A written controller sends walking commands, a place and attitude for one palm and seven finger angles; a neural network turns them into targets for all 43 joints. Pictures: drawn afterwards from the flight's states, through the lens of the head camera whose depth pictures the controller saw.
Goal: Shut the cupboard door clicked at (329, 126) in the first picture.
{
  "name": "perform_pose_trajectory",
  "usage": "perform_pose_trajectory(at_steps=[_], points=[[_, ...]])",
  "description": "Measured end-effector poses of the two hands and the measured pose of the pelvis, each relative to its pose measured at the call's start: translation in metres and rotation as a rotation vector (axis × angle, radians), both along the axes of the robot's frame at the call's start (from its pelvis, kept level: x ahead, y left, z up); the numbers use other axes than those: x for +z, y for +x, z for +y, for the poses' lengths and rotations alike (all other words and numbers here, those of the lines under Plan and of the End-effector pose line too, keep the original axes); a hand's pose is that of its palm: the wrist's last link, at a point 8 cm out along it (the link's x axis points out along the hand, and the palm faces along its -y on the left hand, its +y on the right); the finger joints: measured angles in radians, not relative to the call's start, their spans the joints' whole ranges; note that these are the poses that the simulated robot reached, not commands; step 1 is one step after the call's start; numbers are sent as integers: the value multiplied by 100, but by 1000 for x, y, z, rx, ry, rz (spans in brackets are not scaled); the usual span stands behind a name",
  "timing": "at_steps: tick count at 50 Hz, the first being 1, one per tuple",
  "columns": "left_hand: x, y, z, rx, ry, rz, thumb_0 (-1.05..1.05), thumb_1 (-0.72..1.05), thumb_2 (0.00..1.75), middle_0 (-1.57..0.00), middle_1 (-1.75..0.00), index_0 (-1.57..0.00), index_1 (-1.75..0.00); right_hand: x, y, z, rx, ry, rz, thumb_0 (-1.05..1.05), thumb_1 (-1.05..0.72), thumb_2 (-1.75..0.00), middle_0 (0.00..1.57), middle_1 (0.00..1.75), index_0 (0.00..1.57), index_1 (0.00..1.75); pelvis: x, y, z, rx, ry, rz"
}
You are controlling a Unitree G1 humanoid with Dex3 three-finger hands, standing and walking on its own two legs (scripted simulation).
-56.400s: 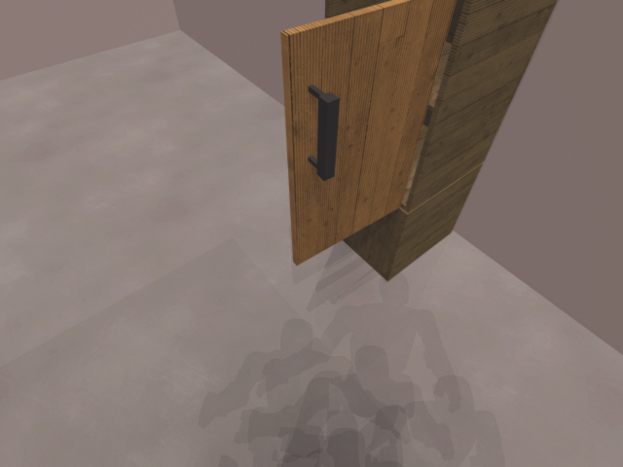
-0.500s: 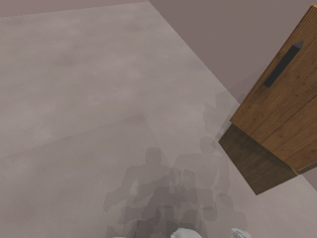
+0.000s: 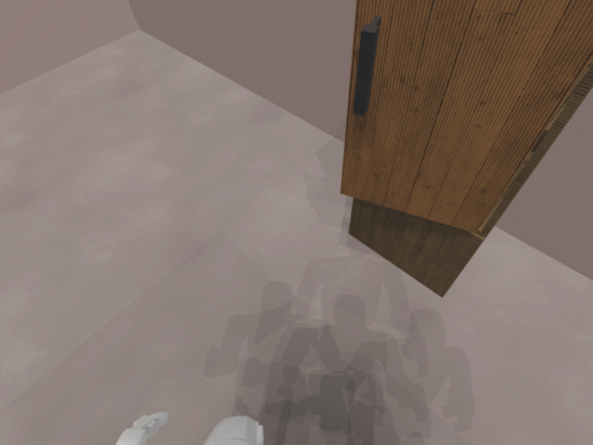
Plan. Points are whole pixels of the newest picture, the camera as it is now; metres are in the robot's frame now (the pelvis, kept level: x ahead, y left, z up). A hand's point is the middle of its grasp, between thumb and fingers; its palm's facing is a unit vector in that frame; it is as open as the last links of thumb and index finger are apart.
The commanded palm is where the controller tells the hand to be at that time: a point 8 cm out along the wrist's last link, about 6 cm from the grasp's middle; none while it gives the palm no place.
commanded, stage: turn to face it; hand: left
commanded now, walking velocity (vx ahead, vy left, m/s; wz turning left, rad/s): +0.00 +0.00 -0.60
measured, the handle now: (368, 68) +0.74 -0.11 +0.08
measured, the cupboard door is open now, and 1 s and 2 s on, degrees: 19 19 19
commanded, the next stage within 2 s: take the last steps up to it in 0.54 s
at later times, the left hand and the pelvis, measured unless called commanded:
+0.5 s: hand (152, 427) +0.16 +0.25 -0.17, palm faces -0.21 -0.96 -0.19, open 7.4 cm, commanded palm none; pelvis +0.03 +0.06 +0.01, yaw -15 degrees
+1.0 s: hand (199, 432) +0.15 +0.17 -0.16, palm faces -0.31 -0.93 -0.19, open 7.3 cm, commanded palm none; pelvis +0.06 +0.01 +0.01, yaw -20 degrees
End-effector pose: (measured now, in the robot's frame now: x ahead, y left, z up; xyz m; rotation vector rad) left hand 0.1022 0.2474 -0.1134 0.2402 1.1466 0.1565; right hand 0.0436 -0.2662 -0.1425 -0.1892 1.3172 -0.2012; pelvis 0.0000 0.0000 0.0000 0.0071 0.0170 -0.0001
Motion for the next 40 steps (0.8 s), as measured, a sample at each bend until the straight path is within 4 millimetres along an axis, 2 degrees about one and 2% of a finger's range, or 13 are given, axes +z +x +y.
perform_pose_trajectory(at_steps=[4,8,13,16,22,27,31,36,38,40], points=[[-3,-1,-5,-30,-23,39,1,91,90,-20,-30,-21,-30,12,13,3,-18,-2,-60,1,-91,-90,20,30,20,30,5,4,2,-38,4,9],[-11,1,-1,-52,-50,62,1,90,90,-20,-30,-21,-30,19,25,13,-34,-18,-99,0,-91,-90,20,30,20,30,5,8,11,-74,-6,14],[-31,10,21,-73,-78,89,1,90,90,-20,-30,-21,-30,25,35,33,-58,-57,-148,0,-91,-90,20,30,20,30,-3,17,34,-127,-27,24],[-40,21,35,-90,-84,105,1,91,90,-20,-30,-21,-30,30,30,49,-70,-77,-157,0,-91,-90,20,30,20,30,-6,20,46,-167,-25,20],[-28,47,49,-157,-77,111,1,91,90,-20,-30,-20,-30,41,1,71,-138,-79,-109,0,-91,-90,20,30,20,30,8,27,57,-232,-55,17],[-20,70,44,-214,-63,95,1,91,90,-19,-30,-20,-30,36,-33,82,-224,-54,-55,0,-90,-90,21,30,20,30,11,29,59,-277,-55,15],[-16,88,25,-273,-54,76,1,91,90,-19,-30,-20,-30,25,-66,85,-299,-20,-4,0,-90,-90,21,30,20,30,8,29,54,-309,-44,7],[-12,104,-13,-348,-43,23,1,91,90,-19,-30,-20,-30,1,-108,80,-383,35,59,0,-90,-90,21,30,20,30,-2,26,37,-344,-14,-3],[-11,104,-26,-364,-40,3,1,91,90,-19,-30,-20,-30,-9,-119,75,-408,54,85,0,-90,-90,21,30,20,30,-6,27,31,-352,-21,-6],[-7,99,-34,-362,-46,2,1,91,90,-20,-30,-20,-30,-9,-122,70,-412,67,108,0,-91,-90,20,30,20,30,-3,30,27,-347,-24,-6]])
